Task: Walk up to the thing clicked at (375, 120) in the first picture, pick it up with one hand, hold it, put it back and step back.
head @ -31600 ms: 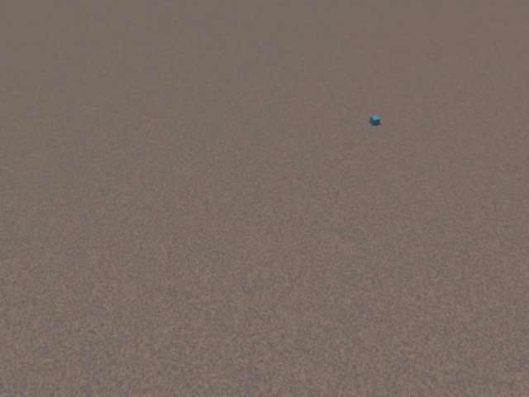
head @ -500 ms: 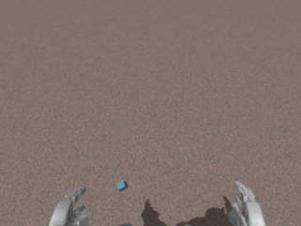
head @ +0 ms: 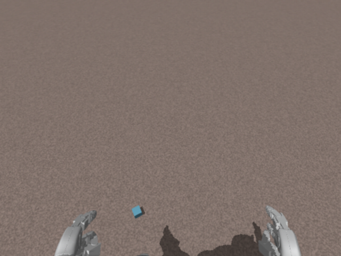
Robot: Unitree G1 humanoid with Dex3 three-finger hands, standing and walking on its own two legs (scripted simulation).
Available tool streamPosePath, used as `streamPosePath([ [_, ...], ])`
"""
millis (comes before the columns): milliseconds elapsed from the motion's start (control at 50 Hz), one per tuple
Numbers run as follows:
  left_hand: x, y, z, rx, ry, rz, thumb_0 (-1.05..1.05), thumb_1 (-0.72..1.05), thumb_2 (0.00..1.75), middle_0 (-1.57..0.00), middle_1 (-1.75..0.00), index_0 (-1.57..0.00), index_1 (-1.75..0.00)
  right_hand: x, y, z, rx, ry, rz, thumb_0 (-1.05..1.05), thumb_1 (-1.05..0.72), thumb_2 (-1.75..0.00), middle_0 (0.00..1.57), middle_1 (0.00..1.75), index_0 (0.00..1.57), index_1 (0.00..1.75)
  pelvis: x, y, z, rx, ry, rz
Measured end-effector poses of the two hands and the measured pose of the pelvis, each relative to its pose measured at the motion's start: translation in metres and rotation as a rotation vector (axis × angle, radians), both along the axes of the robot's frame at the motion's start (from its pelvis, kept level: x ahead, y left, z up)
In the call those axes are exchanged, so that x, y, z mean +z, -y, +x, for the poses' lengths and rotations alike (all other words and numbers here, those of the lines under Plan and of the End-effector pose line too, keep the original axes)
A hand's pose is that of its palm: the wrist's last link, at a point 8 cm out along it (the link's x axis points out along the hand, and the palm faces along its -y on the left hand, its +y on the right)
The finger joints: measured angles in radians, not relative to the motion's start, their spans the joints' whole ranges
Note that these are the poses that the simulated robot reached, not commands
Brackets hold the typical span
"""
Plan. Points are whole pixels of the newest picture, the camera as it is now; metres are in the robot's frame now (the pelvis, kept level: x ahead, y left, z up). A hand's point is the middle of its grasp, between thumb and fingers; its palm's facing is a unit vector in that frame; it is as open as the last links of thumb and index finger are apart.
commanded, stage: home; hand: left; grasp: from above
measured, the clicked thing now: (137, 211) +0.45 +0.20 -0.69
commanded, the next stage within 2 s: stand in 0.48 s
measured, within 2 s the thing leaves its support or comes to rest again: neither
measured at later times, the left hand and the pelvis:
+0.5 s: hand (98, 252) +0.15 +0.18 -0.05, palm faces +0.04 -0.98 -0.21, open 7.4 cm; pelvis -0.01 +0.00 +0.00, yaw +0 degrees
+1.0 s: hand out of the picture +0.06 +0.24 -0.11, palm faces +0.03 -0.94 -0.33, open 7.4 cm; pelvis -0.01 +0.01 +0.05, yaw +1 degrees
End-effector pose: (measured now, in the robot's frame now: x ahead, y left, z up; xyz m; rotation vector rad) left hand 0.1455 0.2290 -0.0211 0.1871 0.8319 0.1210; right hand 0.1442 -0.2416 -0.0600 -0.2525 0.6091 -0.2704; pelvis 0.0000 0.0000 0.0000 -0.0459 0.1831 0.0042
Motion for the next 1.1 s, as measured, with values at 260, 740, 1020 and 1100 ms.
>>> streamPosePath([
  [260,0.000,0.000,-0.004,0.003,0.001,0.002,0.01,0.90,0.89,-0.20,-0.30,-0.20,-0.29,-0.001,0.000,-0.003,0.002,-0.001,0.004,0.02,-0.90,-0.90,0.20,0.30,0.21,0.30,-0.001,0.000,-0.003,-0.001,0.000,0.001],
  [740,-0.036,-0.030,-0.019,-0.017,-0.052,0.115,0.01,0.90,0.90,-0.20,-0.30,-0.20,-0.30,-0.020,0.016,-0.028,0.144,-0.365,-0.014,0.01,-0.90,-0.90,0.20,0.30,0.21,0.30,0.018,0.001,-0.017,0.003,0.130,0.044],
  [1020,-0.051,-0.057,-0.101,0.104,-0.370,0.108,0.01,0.90,0.90,-0.20,-0.30,-0.20,-0.30,-0.010,0.028,-0.071,0.028,-0.570,0.020,0.01,-0.91,-0.90,0.20,0.30,0.20,0.30,0.049,-0.007,-0.005,0.011,0.203,0.039],
  [1100,-0.050,-0.058,-0.115,0.122,-0.415,0.101,0.01,0.90,0.90,-0.20,-0.30,-0.20,-0.30,-0.009,0.024,-0.076,0.019,-0.592,0.034,0.01,-0.91,-0.90,0.20,0.30,0.20,0.30,0.055,-0.008,-0.005,0.014,0.222,0.041],
])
